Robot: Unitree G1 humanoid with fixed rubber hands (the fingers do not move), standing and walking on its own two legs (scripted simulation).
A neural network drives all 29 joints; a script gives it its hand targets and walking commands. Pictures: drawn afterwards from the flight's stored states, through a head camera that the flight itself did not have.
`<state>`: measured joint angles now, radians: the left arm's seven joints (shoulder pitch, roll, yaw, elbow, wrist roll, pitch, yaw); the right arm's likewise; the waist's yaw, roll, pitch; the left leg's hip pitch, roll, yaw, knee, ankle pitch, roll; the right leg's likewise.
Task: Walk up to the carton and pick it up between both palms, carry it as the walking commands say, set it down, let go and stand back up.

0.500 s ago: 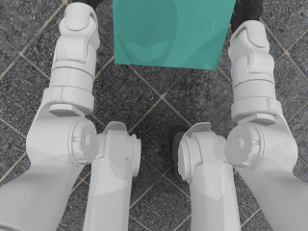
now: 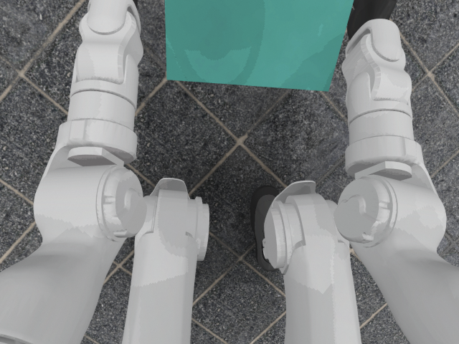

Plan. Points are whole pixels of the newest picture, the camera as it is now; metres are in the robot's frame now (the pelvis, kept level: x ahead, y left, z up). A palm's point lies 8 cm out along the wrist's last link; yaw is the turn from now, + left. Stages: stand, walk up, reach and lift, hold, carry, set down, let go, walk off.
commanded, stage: set down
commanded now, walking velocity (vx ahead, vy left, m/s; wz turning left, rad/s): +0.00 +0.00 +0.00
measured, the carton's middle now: out of the picture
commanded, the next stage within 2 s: none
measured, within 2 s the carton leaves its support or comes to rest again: rests again in 0.86 s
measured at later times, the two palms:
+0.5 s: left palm out of the picture +0.55 +0.14 -0.17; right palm (366, 16) +0.54 -0.17 -0.16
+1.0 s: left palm (112, 56) +0.48 +0.17 -0.23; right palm (370, 79) +0.46 -0.22 -0.20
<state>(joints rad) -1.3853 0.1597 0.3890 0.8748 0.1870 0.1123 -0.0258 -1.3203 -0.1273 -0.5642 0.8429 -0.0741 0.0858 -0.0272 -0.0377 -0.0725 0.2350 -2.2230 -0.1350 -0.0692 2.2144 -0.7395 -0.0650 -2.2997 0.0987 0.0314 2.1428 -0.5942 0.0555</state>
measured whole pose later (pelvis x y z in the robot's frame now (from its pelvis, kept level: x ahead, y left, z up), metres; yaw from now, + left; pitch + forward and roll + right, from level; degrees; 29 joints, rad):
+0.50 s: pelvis +0.00 +0.00 -0.01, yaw +0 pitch +41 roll -1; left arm -1.39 0.17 0.36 0.90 0.16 0.08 -0.01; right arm -1.33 -0.15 -0.56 0.88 -0.07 0.06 -0.01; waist -0.04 -0.07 0.27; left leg -2.21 -0.14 -0.06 2.26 -0.76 -0.05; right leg -2.28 0.10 0.04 2.19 -0.62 0.07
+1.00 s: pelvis -0.03 +0.01 -0.01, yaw +0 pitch +32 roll -2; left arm -1.29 0.39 0.03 0.88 -0.16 0.09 0.11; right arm -1.26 -0.35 -0.17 0.93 0.27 0.03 -0.14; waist -0.04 -0.05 0.53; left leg -2.13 -0.11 -0.05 2.26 -0.68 -0.03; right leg -2.18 0.07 0.01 2.18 -0.55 0.06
